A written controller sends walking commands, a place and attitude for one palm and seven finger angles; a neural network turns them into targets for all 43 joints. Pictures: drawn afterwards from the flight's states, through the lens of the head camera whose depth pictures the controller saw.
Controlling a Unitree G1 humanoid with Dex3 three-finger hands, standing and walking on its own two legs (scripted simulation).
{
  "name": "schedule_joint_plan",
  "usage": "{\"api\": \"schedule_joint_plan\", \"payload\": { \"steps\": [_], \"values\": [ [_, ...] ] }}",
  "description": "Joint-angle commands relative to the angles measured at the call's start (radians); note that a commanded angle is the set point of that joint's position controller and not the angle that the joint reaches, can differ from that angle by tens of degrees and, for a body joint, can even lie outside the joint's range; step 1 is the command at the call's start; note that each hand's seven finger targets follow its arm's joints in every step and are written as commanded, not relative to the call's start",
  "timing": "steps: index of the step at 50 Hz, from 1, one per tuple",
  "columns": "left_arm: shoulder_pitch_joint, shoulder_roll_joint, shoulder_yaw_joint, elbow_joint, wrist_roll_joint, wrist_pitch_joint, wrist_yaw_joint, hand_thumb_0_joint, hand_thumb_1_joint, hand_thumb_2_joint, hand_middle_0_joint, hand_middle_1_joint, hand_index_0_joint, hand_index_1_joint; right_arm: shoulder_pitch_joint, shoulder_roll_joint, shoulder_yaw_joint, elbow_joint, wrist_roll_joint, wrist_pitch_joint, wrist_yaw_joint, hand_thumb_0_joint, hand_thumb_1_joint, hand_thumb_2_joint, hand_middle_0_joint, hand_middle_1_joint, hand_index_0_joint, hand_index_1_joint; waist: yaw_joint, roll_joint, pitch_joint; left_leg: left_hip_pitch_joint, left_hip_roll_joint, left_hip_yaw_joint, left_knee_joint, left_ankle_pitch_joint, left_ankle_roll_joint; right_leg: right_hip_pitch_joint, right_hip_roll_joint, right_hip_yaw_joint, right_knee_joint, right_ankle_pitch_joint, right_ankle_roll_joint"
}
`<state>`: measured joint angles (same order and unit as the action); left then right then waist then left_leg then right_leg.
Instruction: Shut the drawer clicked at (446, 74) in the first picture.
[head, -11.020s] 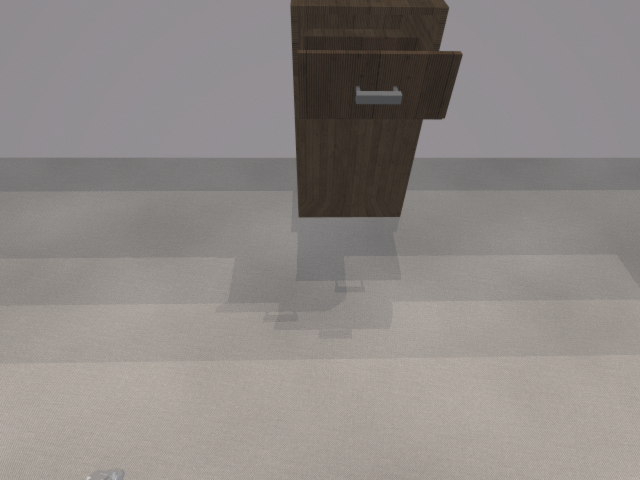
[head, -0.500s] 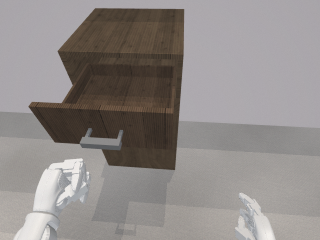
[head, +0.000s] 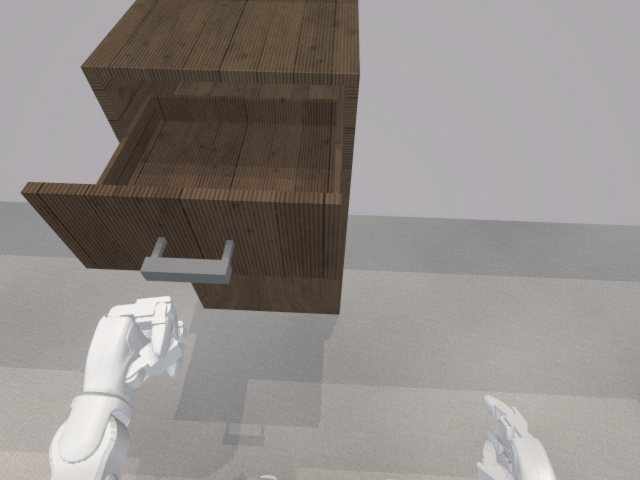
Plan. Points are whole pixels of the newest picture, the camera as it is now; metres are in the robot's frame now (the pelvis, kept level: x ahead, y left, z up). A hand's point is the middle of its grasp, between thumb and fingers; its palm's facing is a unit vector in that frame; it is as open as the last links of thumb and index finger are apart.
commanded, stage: bring the fist close to the handle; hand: left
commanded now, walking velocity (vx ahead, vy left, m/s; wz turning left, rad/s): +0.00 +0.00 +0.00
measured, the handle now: (191, 257) +0.40 +0.21 +0.02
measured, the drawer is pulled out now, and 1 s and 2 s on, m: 0.27 0.27 0.17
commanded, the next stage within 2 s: push the drawer shut in 0.82 s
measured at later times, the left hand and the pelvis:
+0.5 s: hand (201, 325) +0.30 +0.18 +0.01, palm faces +0.00 -1.00 -0.03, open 3.3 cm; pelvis -0.01 +0.00 -0.03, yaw -1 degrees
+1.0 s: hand (197, 329) +0.30 +0.18 +0.01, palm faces +0.01 -1.00 -0.03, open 3.3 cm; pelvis -0.01 +0.00 -0.03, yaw +0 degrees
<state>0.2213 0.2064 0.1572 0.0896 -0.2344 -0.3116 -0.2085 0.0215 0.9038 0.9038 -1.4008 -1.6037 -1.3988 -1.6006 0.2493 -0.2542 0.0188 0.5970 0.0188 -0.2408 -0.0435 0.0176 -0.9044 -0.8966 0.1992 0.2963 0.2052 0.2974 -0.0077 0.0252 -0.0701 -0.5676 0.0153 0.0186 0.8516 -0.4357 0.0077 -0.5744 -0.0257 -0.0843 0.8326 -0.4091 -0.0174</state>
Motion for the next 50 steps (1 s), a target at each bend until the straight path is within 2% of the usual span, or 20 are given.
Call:
{"api": "schedule_joint_plan", "payload": {
  "steps": [1,4,8,14,15,18,19,21,23,24,27,29,32,35,36,38,43,45,48,50],
  "values": [
    [-0.152,0.105,0.043,-0.187,-0.004,-0.095,0.003,0.000,0.900,0.900,-1.400,-1.600,-1.400,-1.600,-0.049,-0.120,-0.051,-0.152,0.002,-0.037,-0.001,0.000,-0.900,-0.900,0.200,0.300,0.200,0.300,-0.002,-0.001,-0.226,0.057,-0.020,-0.028,-0.086,0.285,0.001,0.094,0.019,0.028,-0.062,0.272,0.002],
    [-0.217,0.144,0.076,-0.123,0.002,-0.102,0.011,0.000,0.900,0.900,-1.400,-1.600,-1.400,-1.600,-0.045,-0.126,-0.050,-0.138,0.002,-0.019,-0.002,0.000,-0.900,-0.900,0.200,0.300,0.200,0.300,-0.015,-0.033,-0.203,0.005,-0.018,-0.032,-0.067,0.241,0.002,0.058,0.022,0.032,-0.049,0.226,0.002],
    [-0.299,0.133,0.070,-0.093,0.003,-0.124,0.010,0.000,0.900,0.900,-1.400,-1.600,-1.400,-1.600,-0.047,-0.121,-0.051,-0.138,0.001,-0.005,-0.001,0.000,-0.900,-0.900,0.200,0.300,0.200,0.300,-0.014,0.016,-0.262,-0.003,-0.020,-0.031,-0.040,0.233,0.000,0.037,0.018,0.039,-0.019,0.216,-0.001],
    [-0.393,0.150,0.078,0.021,0.007,-0.135,0.002,0.000,0.900,0.900,-1.400,-1.600,-1.400,-1.600,-0.034,-0.130,-0.053,-0.129,-0.002,0.019,-0.002,0.000,-0.900,-0.900,0.200,0.300,0.200,0.300,-0.027,-0.030,-0.286,-0.069,-0.015,-0.034,0.005,0.208,0.006,-0.006,0.021,0.046,0.015,0.194,0.002],
    [-0.418,0.159,0.090,0.023,0.009,-0.142,0.002,0.000,0.900,0.900,-1.400,-1.600,-1.400,-1.600,-0.032,-0.128,-0.055,-0.126,-0.002,0.022,-0.001,0.000,-0.900,-0.900,0.200,0.300,0.200,0.300,-0.020,0.000,-0.308,-0.066,-0.017,-0.034,0.011,0.225,0.003,-0.003,0.018,0.049,0.028,0.212,-0.002],
    [-0.400,0.139,0.075,0.035,0.005,-0.142,-0.002,0.000,0.900,0.900,-1.400,-1.600,-1.400,-1.600,-0.022,-0.126,-0.057,-0.136,-0.003,0.030,0.006,0.000,-0.900,-0.900,0.200,0.300,0.200,0.300,-0.013,0.017,-0.345,-0.065,-0.017,-0.031,0.028,0.262,0.001,0.000,0.018,0.047,0.048,0.253,-0.003],
    [-0.391,0.163,0.100,0.069,0.009,-0.143,0.003,0.000,0.900,0.900,-1.400,-1.600,-1.400,-1.600,-0.013,-0.131,-0.059,-0.130,-0.005,0.037,0.006,0.000,-0.900,-0.900,0.200,0.300,0.200,0.300,-0.018,-0.036,-0.340,-0.087,-0.013,-0.035,0.038,0.264,0.005,-0.004,0.021,0.047,0.054,0.256,-0.001],
    [-0.422,0.135,0.075,0.073,0.011,-0.151,0.001,0.000,0.900,0.900,-1.400,-1.600,-1.400,-1.600,-0.015,-0.126,-0.059,-0.136,-0.004,0.047,0.011,0.000,-0.900,-0.900,0.200,0.300,0.200,0.300,-0.023,-0.016,-0.339,-0.110,-0.016,-0.027,0.051,0.249,0.004,-0.020,0.019,0.053,0.065,0.252,0.002],
    [-0.438,0.157,0.089,0.032,0.007,-0.159,0.005,0.000,0.900,0.900,-1.400,-1.600,-1.400,-1.600,-0.018,-0.126,-0.060,-0.147,-0.003,0.054,0.012,0.000,-0.900,-0.900,0.200,0.300,0.200,0.300,-0.014,0.023,-0.361,-0.099,-0.017,-0.025,0.047,0.237,0.003,-0.012,0.018,0.056,0.063,0.234,-0.001],
    [-0.429,0.190,0.118,0.032,0.006,-0.160,0.010,0.000,0.900,0.900,-1.400,-1.600,-1.400,-1.600,-0.016,-0.131,-0.062,-0.148,-0.004,0.059,0.011,0.000,-0.900,-0.900,0.200,0.300,0.200,0.300,-0.014,-0.010,-0.366,-0.109,-0.014,-0.030,0.048,0.240,0.007,-0.001,0.022,0.057,0.065,0.235,-0.001],
    [-0.385,0.160,0.096,-0.020,0.003,-0.163,0.010,0.000,0.900,0.900,-1.400,-1.600,-1.400,-1.600,-0.010,-0.121,-0.063,-0.159,-0.003,0.063,0.012,0.000,-0.900,-0.900,0.200,0.300,0.200,0.300,-0.007,0.027,-0.408,-0.073,-0.013,-0.026,0.042,0.291,0.005,0.024,0.022,0.053,0.070,0.283,-0.002],
    [-0.356,0.172,0.102,0.008,-0.002,-0.155,0.010,0.000,0.900,0.900,-1.400,-1.600,-1.400,-1.600,-0.010,-0.128,-0.061,-0.158,0.001,0.070,0.011,0.000,-0.900,-0.900,0.200,0.300,0.200,0.300,-0.016,-0.013,-0.358,-0.099,-0.010,-0.031,0.040,0.273,0.007,0.010,0.026,0.049,0.062,0.267,-0.002],
    [-0.386,0.159,0.094,0.023,-0.004,-0.148,0.012,0.000,0.900,0.900,-1.400,-1.600,-1.400,-1.600,-0.012,-0.128,-0.061,-0.153,0.004,0.078,0.008,0.000,-0.900,-0.900,0.200,0.300,0.200,0.300,-0.028,-0.016,-0.322,-0.120,-0.013,-0.025,0.040,0.212,0.007,-0.016,0.024,0.056,0.048,0.216,0.003],
    [-0.389,0.171,0.101,0.012,0.000,-0.154,0.012,0.000,0.900,0.900,-1.400,-1.600,-1.400,-1.600,-0.013,-0.129,-0.063,-0.153,0.004,0.079,0.004,0.000,-0.900,-0.900,0.200,0.300,0.200,0.300,-0.023,0.005,-0.338,-0.105,-0.012,-0.028,0.039,0.212,0.008,-0.023,0.024,0.055,0.050,0.205,-0.001],
    [-0.396,0.133,0.061,-0.004,-0.004,-0.155,0.007,0.000,0.900,0.900,-1.400,-1.600,-1.400,-1.600,-0.015,-0.125,-0.060,-0.158,0.004,0.077,0.006,0.000,-0.900,-0.900,0.200,0.300,0.200,0.300,-0.031,0.008,-0.336,-0.096,-0.014,-0.027,0.040,0.215,0.008,-0.023,0.023,0.053,0.049,0.212,0.001],
    [-0.379,0.158,0.086,-0.004,-0.006,-0.157,0.007,0.000,0.900,0.900,-1.400,-1.600,-1.400,-1.600,-0.014,-0.128,-0.062,-0.155,0.004,0.075,0.004,0.000,-0.900,-0.900,0.200,0.300,0.200,0.300,-0.024,0.005,-0.352,-0.093,-0.013,-0.029,0.040,0.223,0.007,-0.012,0.023,0.054,0.050,0.219,-0.001],
    [-0.361,0.145,0.073,0.003,-0.006,-0.152,0.004,0.000,0.900,0.900,-1.400,-1.600,-1.400,-1.600,-0.017,-0.126,-0.060,-0.161,0.004,0.080,0.007,0.000,-0.900,-0.900,0.200,0.300,0.200,0.300,-0.023,0.007,-0.333,-0.097,-0.014,-0.030,0.039,0.214,0.006,-0.025,0.024,0.048,0.052,0.208,-0.001],
    [-0.381,0.169,0.092,0.015,-0.001,-0.151,0.007,0.000,0.900,0.900,-1.400,-1.600,-1.400,-1.600,-0.019,-0.129,-0.059,-0.160,0.004,0.084,0.005,0.000,-0.900,-0.900,0.200,0.300,0.200,0.300,-0.026,-0.019,-0.324,-0.119,-0.014,-0.030,0.044,0.201,0.009,-0.023,0.025,0.054,0.053,0.200,0.000],
    [-0.434,0.173,0.095,0.001,-0.003,-0.153,0.011,0.000,0.900,0.900,-1.400,-1.600,-1.400,-1.600,-0.023,-0.127,-0.058,-0.159,0.004,0.084,0.004,0.000,-0.900,-0.900,0.200,0.300,0.200,0.300,-0.028,0.006,-0.334,-0.114,-0.016,-0.030,0.047,0.198,0.007,-0.023,0.023,0.057,0.053,0.199,0.000],
    [-0.490,0.185,0.102,0.037,0.004,-0.153,0.013,0.000,0.900,0.900,-1.400,-1.600,-1.400,-1.600,-0.019,-0.128,-0.055,-0.147,0.003,0.088,0.000,0.000,-0.900,-0.900,0.200,0.300,0.200,0.300,-0.043,-0.012,-0.330,-0.129,-0.014,-0.032,0.058,0.184,0.011,-0.042,0.026,0.060,0.056,0.184,0.003]
  ]
}}
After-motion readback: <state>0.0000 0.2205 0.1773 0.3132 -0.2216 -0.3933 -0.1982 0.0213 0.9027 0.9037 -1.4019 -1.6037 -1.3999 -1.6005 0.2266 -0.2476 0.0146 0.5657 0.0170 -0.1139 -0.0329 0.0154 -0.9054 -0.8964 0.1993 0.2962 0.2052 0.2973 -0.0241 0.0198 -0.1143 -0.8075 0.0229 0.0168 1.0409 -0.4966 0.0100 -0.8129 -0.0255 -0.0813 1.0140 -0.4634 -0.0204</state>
